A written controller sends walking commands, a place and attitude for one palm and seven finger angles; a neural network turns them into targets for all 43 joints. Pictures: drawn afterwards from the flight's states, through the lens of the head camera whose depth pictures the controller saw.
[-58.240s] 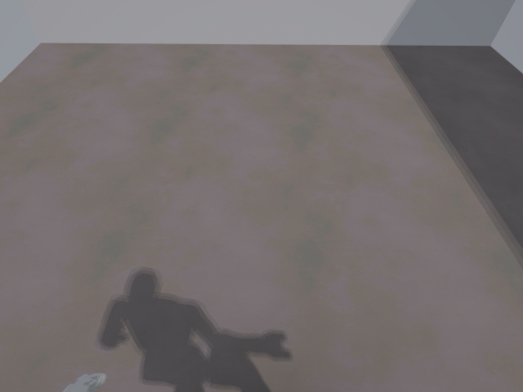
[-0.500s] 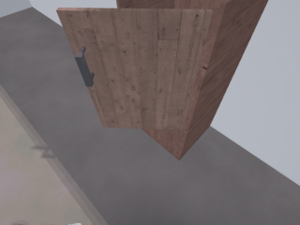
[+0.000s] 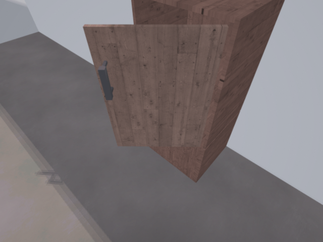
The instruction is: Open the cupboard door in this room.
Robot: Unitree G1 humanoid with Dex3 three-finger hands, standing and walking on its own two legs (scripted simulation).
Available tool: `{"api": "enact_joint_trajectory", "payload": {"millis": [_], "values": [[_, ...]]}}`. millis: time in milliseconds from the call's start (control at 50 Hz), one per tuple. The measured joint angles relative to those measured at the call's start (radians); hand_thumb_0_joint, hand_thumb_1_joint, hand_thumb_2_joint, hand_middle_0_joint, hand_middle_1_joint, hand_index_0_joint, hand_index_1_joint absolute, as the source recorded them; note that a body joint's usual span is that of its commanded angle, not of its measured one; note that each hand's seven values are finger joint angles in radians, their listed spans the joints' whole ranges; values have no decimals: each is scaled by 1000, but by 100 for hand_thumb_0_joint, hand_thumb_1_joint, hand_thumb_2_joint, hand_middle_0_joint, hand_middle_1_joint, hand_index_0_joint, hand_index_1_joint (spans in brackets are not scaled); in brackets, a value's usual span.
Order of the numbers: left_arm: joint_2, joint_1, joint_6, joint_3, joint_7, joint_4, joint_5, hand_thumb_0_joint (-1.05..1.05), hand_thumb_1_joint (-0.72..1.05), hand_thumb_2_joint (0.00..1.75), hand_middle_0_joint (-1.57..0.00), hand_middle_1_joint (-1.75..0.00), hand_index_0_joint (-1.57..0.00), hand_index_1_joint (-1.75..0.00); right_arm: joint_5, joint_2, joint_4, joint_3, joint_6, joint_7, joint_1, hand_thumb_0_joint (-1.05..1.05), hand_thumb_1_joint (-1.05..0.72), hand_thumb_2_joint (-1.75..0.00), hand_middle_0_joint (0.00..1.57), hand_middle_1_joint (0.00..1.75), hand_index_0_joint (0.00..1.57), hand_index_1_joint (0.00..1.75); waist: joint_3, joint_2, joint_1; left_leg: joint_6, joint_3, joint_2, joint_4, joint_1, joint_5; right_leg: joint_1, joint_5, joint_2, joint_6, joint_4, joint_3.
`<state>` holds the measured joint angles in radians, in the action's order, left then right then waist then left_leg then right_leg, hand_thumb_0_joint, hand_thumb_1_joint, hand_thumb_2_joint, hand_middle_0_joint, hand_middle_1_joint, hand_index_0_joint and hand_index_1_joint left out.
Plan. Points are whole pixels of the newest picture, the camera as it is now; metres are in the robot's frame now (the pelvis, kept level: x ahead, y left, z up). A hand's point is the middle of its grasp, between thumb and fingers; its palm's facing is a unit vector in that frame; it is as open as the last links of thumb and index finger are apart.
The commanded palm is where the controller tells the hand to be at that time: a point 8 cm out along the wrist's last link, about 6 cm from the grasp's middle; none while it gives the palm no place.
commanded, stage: come to a stop and stand still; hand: left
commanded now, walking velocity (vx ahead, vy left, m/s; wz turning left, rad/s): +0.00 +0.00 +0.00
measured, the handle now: (107, 80) +0.59 +0.22 +0.08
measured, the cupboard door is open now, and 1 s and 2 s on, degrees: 41 41 41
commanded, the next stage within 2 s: look again from close up in 0.46 s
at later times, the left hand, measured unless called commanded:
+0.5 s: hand out of the picture -0.01 +0.19 -0.15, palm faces +0.02 -0.96 -0.27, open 7.4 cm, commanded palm none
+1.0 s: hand out of the picture +0.02 +0.18 -0.15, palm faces +0.02 -0.96 -0.26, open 7.4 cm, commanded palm none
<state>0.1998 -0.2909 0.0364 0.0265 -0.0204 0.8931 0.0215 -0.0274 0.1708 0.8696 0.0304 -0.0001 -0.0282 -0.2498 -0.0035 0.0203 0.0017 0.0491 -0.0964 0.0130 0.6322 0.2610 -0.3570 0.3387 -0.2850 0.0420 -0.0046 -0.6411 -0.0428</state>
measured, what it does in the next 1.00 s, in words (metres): stands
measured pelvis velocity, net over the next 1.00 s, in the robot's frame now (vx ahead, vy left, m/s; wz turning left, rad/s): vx -0.02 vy -0.03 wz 0.01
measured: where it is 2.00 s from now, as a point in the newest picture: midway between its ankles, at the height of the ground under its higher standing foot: outside the picture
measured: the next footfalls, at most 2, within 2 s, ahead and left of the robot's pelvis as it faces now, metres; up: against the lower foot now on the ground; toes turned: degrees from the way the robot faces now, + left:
none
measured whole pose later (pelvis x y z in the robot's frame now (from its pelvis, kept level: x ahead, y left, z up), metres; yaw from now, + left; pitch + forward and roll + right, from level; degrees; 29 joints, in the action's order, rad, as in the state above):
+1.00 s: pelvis -0.02 -0.03 +0.02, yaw +1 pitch -2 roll +1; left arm 0.22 -0.24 -0.01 0.01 -0.01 1.08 0.01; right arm -0.02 0.23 1.12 0.01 -0.01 -0.01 -0.28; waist -0.02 0.01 0.01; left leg 0.01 -0.07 0.00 0.39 0.17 -0.20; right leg 0.23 -0.14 0.01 0.03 -0.40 -0.07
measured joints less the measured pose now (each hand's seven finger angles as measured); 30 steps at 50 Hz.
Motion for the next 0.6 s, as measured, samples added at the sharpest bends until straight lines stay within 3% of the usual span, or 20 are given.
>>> {"api": "enact_joint_trajectory", "payload": {"millis": [120,400,600], "values": [[7,4,-8,-4,3,20,-2,1,90,90,-20,-30,-20,-30,0,15,48,-6,-2,12,-18,1,-91,-90,20,30,20,30,0,4,-7,2,-1,6,-66,-21,55,-20,54,2,0,63,0],[18,-2,-24,-12,9,116,-2,1,90,90,-20,-30,-20,-30,2,76,165,3,-1,17,-62,1,-91,-90,20,29,20,30,1,-11,9,-14,7,4,-174,-49,143,-47,129,-5,17,161,-10],[28,12,-33,-11,9,167,-4,1,90,90,-20,-30,-20,-30,5,86,220,-2,-7,17,-70,1,-91,-90,20,29,20,30,1,-13,11,-29,18,-9,-201,-61,162,-65,148,-20,30,197,-21]]}}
